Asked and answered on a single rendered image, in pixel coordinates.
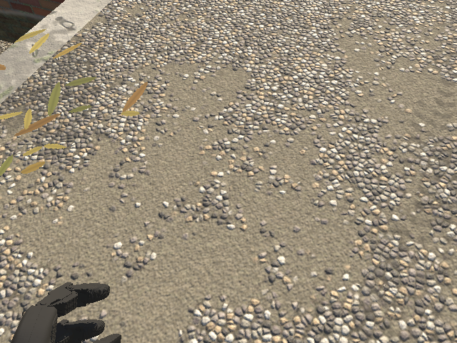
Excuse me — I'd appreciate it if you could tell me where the robot left hand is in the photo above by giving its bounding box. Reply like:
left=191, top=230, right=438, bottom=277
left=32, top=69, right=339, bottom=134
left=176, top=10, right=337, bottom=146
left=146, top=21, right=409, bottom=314
left=11, top=282, right=121, bottom=343

